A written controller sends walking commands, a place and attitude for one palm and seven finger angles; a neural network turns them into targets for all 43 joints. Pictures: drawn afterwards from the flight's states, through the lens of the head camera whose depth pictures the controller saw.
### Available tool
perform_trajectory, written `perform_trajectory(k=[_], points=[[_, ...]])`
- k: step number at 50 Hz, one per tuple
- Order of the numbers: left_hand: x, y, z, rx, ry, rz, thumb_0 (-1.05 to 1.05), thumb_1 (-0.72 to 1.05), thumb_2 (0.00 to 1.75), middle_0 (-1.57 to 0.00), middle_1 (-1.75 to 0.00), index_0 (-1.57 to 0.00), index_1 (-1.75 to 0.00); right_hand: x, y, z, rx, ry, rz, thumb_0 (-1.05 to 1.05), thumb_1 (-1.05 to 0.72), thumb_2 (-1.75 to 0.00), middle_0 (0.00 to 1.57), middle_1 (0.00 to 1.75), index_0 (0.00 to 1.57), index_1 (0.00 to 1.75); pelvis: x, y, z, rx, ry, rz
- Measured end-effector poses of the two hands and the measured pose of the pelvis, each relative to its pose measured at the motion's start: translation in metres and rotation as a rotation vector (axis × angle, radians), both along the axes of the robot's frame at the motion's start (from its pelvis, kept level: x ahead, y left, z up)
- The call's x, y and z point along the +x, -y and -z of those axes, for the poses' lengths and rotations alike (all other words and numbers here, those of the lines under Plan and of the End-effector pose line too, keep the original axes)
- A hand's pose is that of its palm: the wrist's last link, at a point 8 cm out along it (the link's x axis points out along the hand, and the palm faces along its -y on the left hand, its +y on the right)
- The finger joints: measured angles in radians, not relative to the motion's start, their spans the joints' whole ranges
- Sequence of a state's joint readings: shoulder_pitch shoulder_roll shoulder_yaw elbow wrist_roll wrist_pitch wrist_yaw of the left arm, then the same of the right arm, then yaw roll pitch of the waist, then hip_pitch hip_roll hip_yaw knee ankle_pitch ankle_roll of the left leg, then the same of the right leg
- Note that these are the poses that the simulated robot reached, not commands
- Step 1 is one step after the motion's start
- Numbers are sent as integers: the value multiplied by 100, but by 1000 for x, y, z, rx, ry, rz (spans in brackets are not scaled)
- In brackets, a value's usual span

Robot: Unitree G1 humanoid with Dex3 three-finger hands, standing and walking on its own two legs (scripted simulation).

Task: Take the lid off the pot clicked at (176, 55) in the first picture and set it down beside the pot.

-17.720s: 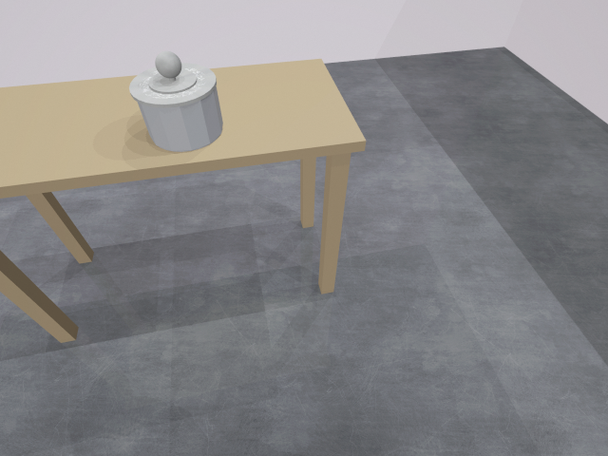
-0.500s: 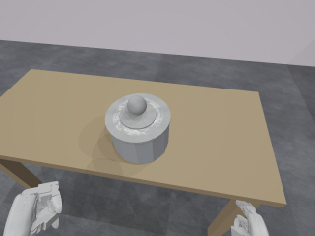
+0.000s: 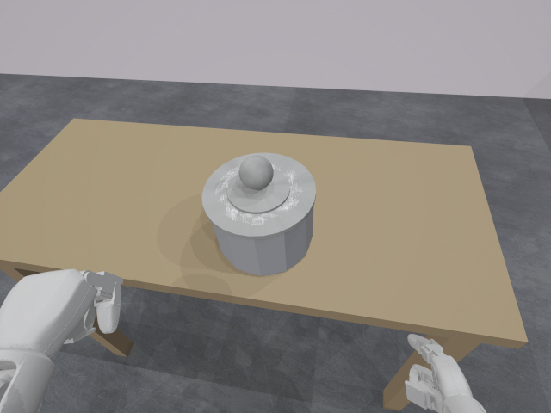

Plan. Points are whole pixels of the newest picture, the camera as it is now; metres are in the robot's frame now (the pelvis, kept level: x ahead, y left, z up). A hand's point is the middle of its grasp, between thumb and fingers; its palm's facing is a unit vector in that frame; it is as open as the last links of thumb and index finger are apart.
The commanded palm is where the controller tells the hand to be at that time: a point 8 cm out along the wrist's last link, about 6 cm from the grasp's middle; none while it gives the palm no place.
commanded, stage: reach forward and open the fingers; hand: left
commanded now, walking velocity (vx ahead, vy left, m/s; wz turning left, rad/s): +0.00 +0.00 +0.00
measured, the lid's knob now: (256, 172) +0.43 +0.10 +0.12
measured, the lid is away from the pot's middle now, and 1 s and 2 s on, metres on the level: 0.00 0.00 0.00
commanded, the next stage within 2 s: move the open hand above the knob in 0.88 s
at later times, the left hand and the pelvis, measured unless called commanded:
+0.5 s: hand (73, 278) +0.21 +0.26 +0.15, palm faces -0.15 -0.02 -0.99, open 7.1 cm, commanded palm +0.20 +0.26 +0.22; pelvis -0.03 +0.00 +0.01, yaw +2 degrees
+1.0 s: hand (59, 219) +0.26 +0.28 +0.20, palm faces -0.12 +0.00 -0.99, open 10.5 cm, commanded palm +0.23 +0.26 +0.27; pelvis -0.05 +0.02 +0.01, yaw +2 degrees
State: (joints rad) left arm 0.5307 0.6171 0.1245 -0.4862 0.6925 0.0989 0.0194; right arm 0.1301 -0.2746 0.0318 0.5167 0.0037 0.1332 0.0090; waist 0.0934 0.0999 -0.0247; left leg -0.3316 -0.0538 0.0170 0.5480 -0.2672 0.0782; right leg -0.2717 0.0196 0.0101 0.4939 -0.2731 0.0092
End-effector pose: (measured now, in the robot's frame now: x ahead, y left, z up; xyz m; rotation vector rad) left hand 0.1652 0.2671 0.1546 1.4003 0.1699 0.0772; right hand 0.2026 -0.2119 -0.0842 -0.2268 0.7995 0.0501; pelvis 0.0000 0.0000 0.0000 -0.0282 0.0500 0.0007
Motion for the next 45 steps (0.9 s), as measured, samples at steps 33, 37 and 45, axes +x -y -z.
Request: perform_trajectory(k=[33,37,45], points=[[48,-1,-67,140,-60,224,0,-18,132,-86,-26,-86,-25,-22,-23,-10,37,29,-41,1,-90,-90,20,30,20,30,-41,-10,-8,2,77,-35],[54,-4,-77,149,-51,211,0,-26,136,-84,-17,-84,-16,-21,-28,-11,46,36,-47,1,-90,-90,20,30,20,30,-43,-12,-8,3,78,-35],[68,-7,-91,155,-58,193,0,-33,143,-82,-10,-82,-10,-21,-32,-11,49,46,-51,1,-90,-90,20,30,20,30,-45,-16,-8,3,79,-37]])
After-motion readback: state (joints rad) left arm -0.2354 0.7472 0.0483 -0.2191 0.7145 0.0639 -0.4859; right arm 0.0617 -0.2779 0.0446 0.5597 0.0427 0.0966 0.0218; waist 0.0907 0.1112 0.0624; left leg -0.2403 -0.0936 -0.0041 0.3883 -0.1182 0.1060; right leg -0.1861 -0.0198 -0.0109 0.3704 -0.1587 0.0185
